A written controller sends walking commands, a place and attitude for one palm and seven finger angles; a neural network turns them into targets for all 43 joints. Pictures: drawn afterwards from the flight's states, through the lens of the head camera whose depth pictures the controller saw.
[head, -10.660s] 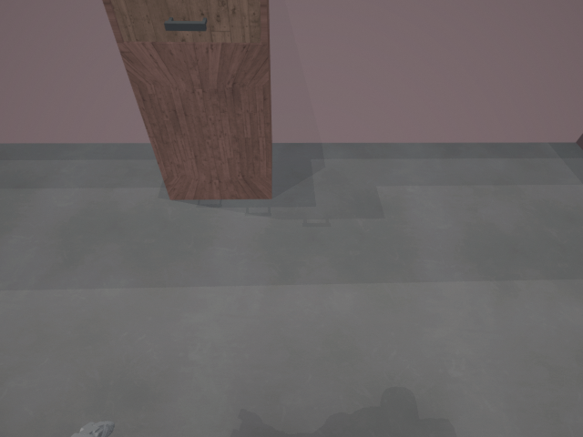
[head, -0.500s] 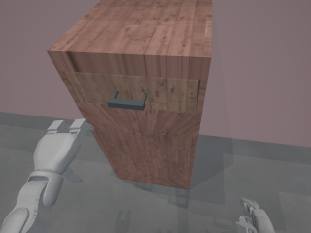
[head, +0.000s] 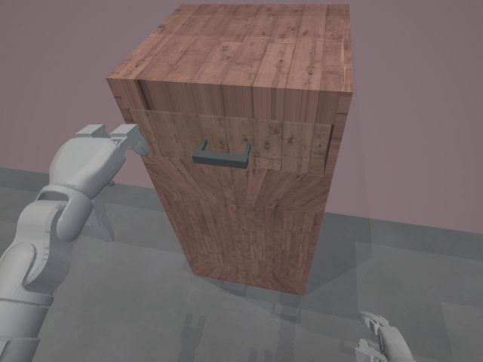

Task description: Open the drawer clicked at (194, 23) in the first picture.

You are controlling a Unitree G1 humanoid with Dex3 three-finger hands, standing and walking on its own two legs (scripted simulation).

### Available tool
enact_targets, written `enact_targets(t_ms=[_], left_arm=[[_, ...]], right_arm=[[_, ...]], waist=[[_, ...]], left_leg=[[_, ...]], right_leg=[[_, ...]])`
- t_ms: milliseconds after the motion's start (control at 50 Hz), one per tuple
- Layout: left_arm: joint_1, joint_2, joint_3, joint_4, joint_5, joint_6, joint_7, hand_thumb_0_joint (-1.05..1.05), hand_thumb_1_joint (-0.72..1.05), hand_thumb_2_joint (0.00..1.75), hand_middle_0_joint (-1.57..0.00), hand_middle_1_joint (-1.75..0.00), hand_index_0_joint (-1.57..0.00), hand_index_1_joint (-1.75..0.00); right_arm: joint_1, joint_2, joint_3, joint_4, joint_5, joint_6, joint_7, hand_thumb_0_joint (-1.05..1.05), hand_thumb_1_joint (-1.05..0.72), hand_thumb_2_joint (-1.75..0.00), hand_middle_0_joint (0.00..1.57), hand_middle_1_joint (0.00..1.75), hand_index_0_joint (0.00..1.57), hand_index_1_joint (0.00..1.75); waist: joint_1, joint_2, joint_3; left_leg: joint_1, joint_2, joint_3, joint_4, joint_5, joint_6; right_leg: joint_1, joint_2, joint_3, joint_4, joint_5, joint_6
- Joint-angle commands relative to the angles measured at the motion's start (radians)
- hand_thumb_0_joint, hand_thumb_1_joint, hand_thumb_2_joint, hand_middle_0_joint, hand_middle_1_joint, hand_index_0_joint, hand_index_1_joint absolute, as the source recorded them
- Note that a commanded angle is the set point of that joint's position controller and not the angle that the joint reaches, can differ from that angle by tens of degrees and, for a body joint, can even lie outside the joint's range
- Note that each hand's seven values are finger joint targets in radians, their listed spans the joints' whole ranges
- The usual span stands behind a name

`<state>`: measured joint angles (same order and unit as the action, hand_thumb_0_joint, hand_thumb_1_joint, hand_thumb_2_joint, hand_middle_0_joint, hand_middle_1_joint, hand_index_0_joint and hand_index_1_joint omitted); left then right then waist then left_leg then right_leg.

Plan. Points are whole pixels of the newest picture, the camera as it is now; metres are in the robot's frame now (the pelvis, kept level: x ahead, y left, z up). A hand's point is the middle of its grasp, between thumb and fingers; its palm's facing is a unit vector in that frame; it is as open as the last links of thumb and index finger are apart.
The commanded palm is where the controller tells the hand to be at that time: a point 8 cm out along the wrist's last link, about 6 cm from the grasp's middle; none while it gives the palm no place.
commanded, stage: raise the hand with hooked fingers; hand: left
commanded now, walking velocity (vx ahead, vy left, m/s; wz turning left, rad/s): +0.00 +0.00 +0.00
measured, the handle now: (222, 152) +0.52 +0.12 +0.04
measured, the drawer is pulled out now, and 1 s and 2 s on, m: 0.00 0.00 0.00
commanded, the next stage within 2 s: move the hooked fingers above the handle in 0.28 s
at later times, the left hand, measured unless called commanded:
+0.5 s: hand (112, 200) +0.30 +0.24 +0.14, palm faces +0.07 -0.07 -0.99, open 13.8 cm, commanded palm +0.28 +0.23 +0.20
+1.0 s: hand (167, 183) +0.35 +0.18 +0.12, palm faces +0.01 -0.07 -1.00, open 13.8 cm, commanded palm +0.34 +0.19 +0.18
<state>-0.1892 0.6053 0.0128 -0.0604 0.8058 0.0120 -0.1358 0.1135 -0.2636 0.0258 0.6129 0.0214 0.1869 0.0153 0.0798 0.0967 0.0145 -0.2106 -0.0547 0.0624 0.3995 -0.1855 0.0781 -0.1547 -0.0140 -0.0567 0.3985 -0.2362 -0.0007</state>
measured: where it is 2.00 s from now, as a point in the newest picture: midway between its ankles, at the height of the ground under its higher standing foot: outside the picture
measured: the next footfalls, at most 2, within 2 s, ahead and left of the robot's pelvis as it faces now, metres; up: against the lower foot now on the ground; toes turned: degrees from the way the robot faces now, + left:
none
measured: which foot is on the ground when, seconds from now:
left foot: down 0.00-1.00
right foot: down 0.00-1.00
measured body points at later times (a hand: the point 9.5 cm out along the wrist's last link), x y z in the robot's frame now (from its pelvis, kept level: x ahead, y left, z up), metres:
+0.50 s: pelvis -0.02 +0.00 +0.00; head -0.01 -0.03 +0.45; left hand +0.29 +0.24 +0.20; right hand +0.18 -0.21 -0.12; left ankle +0.02 +0.06 -0.74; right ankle -0.02 -0.12 -0.74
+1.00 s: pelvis +0.00 -0.02 +0.00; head +0.02 -0.06 +0.45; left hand +0.35 +0.18 +0.17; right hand +0.16 -0.26 -0.13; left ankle +0.02 +0.06 -0.74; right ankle -0.02 -0.12 -0.74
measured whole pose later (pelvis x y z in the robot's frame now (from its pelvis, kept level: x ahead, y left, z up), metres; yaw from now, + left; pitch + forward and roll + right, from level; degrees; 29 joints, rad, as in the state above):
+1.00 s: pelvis +0.00 -0.02 +0.00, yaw +0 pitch +2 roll +0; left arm -0.31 0.51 -0.12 0.13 0.87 -0.01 -0.07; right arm 0.16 -0.28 0.00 0.64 0.03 0.19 0.00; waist 0.05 0.09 0.00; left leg -0.25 -0.03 0.06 0.41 -0.19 0.05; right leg -0.21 0.01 -0.06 0.43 -0.25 -0.03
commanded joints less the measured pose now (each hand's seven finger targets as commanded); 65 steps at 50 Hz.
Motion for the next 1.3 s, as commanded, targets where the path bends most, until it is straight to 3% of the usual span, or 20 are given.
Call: enact_targets(t_ms=[0,140,220,260,360,400,460,580,620,680,720,740,840,880,920,940,980,1020,1200,1280], left_arm=[[-0.208,0.204,0.133,-0.18,-0.009,-0.019,0.016,0.0,-0.5,0.3,-0.3,-1.2,-0.3,-1.2],[-0.282,0.25,0.179,-0.243,0.0,-0.081,0.078,0.0,-0.5,0.3,-0.3,-1.2,-0.3,-1.2],[-0.279,0.252,0.194,-0.217,0.002,-0.073,0.115,0.0,-0.5,0.3,-0.3,-1.2,-0.3,-1.2],[-0.275,0.224,0.16,-0.186,0.005,-0.058,0.118,0.0,-0.5,0.3,-0.3,-1.2,-0.3,-1.2],[-0.266,0.192,0.107,-0.183,0.011,-0.024,0.087,0.0,-0.5,0.3,-0.3,-1.2,-0.3,-1.2],[-0.282,0.169,0.079,-0.156,0.016,-0.019,0.074,0.0,-0.5,0.3,-0.3,-1.2,-0.3,-1.2],[-0.352,0.132,0.025,-0.154,0.027,-0.031,0.064,0.0,-0.5,0.3,-0.3,-1.2,-0.3,-1.2],[-0.458,0.156,0.048,-0.088,0.057,-0.048,0.11,0.0,-0.5,0.3,-0.3,-1.2,-0.3,-1.2],[-0.463,0.167,0.066,-0.072,0.059,-0.039,0.13,0.0,-0.5,0.3,-0.3,-1.2,-0.3,-1.2],[-0.479,0.146,0.046,-0.019,0.064,-0.019,0.142,0.0,-0.5,0.3,-0.3,-1.2,-0.3,-1.2],[-0.449,0.161,0.064,-0.01,0.073,-0.003,0.14,0.0,-0.5,0.3,-0.3,-1.2,-0.3,-1.2],[-0.454,0.119,0.018,-0.006,0.071,0.004,0.132,0.0,-0.5,0.3,-0.3,-1.2,-0.3,-1.2],[-0.472,0.096,-0.025,0.028,0.074,0.015,0.094,0.0,-0.5,0.3,-0.3,-1.2,-0.3,-1.2],[-0.496,0.108,-0.017,-0.019,0.069,-0.012,0.097,0.0,-0.5,0.3,-0.3,-1.2,-0.3,-1.2],[-0.474,0.161,0.045,-0.035,0.068,-0.035,0.11,0.0,-0.5,0.3,-0.3,-1.2,-0.3,-1.2],[-0.479,0.133,0.025,-0.028,0.061,-0.042,0.116,0.0,-0.5,0.3,-0.3,-1.2,-0.3,-1.2],[-0.491,0.145,0.047,0.041,0.059,-0.044,0.134,0.0,-0.5,0.3,-0.3,-1.2,-0.3,-1.2],[-0.497,0.158,0.061,0.041,0.067,-0.041,0.152,0.0,-0.5,0.3,-0.3,-1.2,-0.3,-1.2],[-0.549,0.094,-0.024,0.076,0.085,-0.002,0.147,0.0,-0.5,0.3,-0.3,-1.2,-0.3,-1.2],[-0.572,0.054,-0.061,0.115,0.083,-0.006,0.133,0.0,-0.5,0.3,-0.3,-1.2,-0.3,-1.2]], right_arm=[[-0.121,-0.121,-0.049,-0.16,0.0,-0.041,0.005,0.0,-0.9,-0.9,0.2,0.3,0.2,0.3],[-0.111,-0.115,-0.054,-0.141,-0.003,-0.068,0.001,0.0,-0.9,-0.9,0.2,0.3,0.2,0.3],[-0.113,-0.115,-0.059,-0.127,0.002,-0.076,0.0,0.0,-0.9,-0.9,0.2,0.3,0.2,0.3],[-0.106,-0.114,-0.058,-0.117,0.002,-0.073,-0.002,0.0,-0.9,-0.9,0.2,0.3,0.2,0.3],[-0.121,-0.116,-0.053,-0.126,0.005,-0.065,-0.001,0.0,-0.9,-0.9,0.2,0.3,0.2,0.3],[-0.12,-0.116,-0.052,-0.126,0.006,-0.062,-0.007,0.0,-0.9,-0.9,0.2,0.3,0.2,0.3],[-0.117,-0.111,-0.047,-0.124,0.005,-0.065,-0.012,0.0,-0.9,-0.9,0.2,0.3,0.2,0.3],[-0.106,-0.106,-0.042,-0.108,0.002,-0.065,-0.019,0.0,-0.9,-0.9,0.2,0.3,0.2,0.3],[-0.109,-0.103,-0.042,-0.108,0.004,-0.064,-0.017,0.0,-0.9,-0.9,0.2,0.3,0.2,0.3],[-0.101,-0.103,-0.041,-0.104,0.004,-0.054,-0.015,0.0,-0.9,-0.9,0.2,0.3,0.2,0.3],[-0.113,-0.108,-0.043,-0.11,0.007,-0.049,-0.011,0.0,-0.9,-0.9,0.2,0.3,0.2,0.3],[-0.108,-0.104,-0.04,-0.113,0.005,-0.046,-0.008,0.0,-0.9,-0.9,0.2,0.3,0.2,0.3],[-0.096,-0.114,-0.047,-0.12,0.012,-0.035,-0.015,0.0,-0.9,-0.9,0.2,0.3,0.2,0.3],[-0.087,-0.113,-0.052,-0.126,0.01,-0.039,-0.019,0.0,-0.9,-0.9,0.2,0.3,0.2,0.3],[-0.082,-0.118,-0.055,-0.123,0.007,-0.041,-0.02,0.0,-0.9,-0.9,0.2,0.3,0.2,0.3],[-0.08,-0.11,-0.054,-0.123,0.007,-0.042,-0.021,0.0,-0.9,-0.9,0.2,0.3,0.2,0.3],[-0.062,-0.114,-0.057,-0.104,0.011,-0.038,-0.026,0.0,-0.9,-0.9,0.2,0.3,0.2,0.3],[-0.065,-0.117,-0.061,-0.102,0.013,-0.037,-0.023,0.0,-0.9,-0.9,0.2,0.3,0.2,0.3],[-0.052,-0.116,-0.069,-0.107,0.014,-0.024,-0.023,0.0,-0.9,-0.9,0.2,0.3,0.2,0.3],[-0.045,-0.114,-0.067,-0.105,0.016,-0.016,-0.025,0.0,-0.9,-0.9,0.2,0.3,0.2,0.3]], waist=[[0.006,-0.064,-0.237],[0.011,-0.012,-0.261],[0.013,0.019,-0.261],[0.006,-0.016,-0.247],[-0.002,-0.026,-0.231],[-0.012,-0.063,-0.212],[-0.027,-0.057,-0.206],[-0.015,-0.047,-0.229],[-0.003,-0.026,-0.264],[-0.004,-0.065,-0.276],[0.003,-0.046,-0.296],[-0.005,-0.065,-0.294],[-0.028,-0.109,-0.262],[-0.021,-0.092,-0.307],[-0.008,-0.072,-0.336],[-0.011,-0.087,-0.336],[-0.019,-0.108,-0.294],[-0.012,-0.085,-0.307],[-0.034,-0.102,-0.369],[-0.049,-0.116,-0.331]], left_leg=[[0.125,0.056,-0.094,-0.053,0.258,-0.055],[0.13,0.063,-0.123,-0.062,0.183,-0.06],[0.133,0.063,-0.128,-0.056,0.172,-0.066],[0.123,0.064,-0.129,-0.065,0.155,-0.071],[0.115,0.062,-0.122,-0.074,0.13,-0.068],[0.111,0.06,-0.117,-0.079,0.093,-0.062],[0.11,0.058,-0.119,-0.081,0.063,-0.059],[0.102,0.05,-0.114,-0.072,0.064,-0.059],[0.114,0.047,-0.108,-0.059,0.103,-0.057],[0.096,0.045,-0.09,-0.05,0.146,-0.056],[0.098,0.043,-0.081,-0.04,0.188,-0.054],[0.093,0.042,-0.078,-0.039,0.194,-0.053],[0.077,0.037,-0.064,-0.032,0.168,-0.04],[0.093,0.032,-0.066,-0.021,0.2,-0.035],[0.094,0.028,-0.065,-0.011,0.245,-0.035],[0.088,0.026,-0.06,-0.006,0.251,-0.032],[0.064,0.028,-0.052,-0.001,0.237,-0.033],[0.064,0.025,-0.049,0.003,0.252,-0.034],[0.065,0.019,-0.038,0.037,0.302,-0.027],[0.052,0.017,-0.041,0.047,0.287,-0.026]], right_leg=[[0.02,0.028,0.031,-0.033,0.152,-0.032],[0.0,0.03,0.032,-0.026,0.077,-0.037],[-0.018,0.037,0.035,-0.02,0.073,-0.038],[-0.026,0.031,0.027,-0.02,0.062,-0.036],[-0.022,0.03,0.028,-0.028,0.052,-0.036],[-0.035,0.031,0.029,-0.036,0.039,-0.033],[-0.051,0.03,0.028,-0.037,0.024,-0.033],[-0.049,0.032,0.03,-0.031,0.019,-0.039],[-0.033,0.037,0.036,-0.025,0.041,-0.043],[-0.012,0.027,0.038,-0.024,0.072,-0.042],[0.008,0.031,0.046,-0.019,0.109,-0.044],[0.011,0.024,0.043,-0.017,0.12,-0.042],[-0.005,0.021,0.054,-0.028,0.129,-0.035],[0.014,0.021,0.059,-0.015,0.169,-0.036],[0.043,0.024,0.065,-0.005,0.219,-0.038],[0.045,0.019,0.065,0.0,0.237,-0.035],[0.018,0.02,0.065,-0.002,0.238,-0.032],[0.023,0.023,0.069,0.002,0.246,-0.034],[0.041,0.013,0.078,0.039,0.369,-0.026],[0.001,0.017,0.073,0.044,0.363,-0.025]])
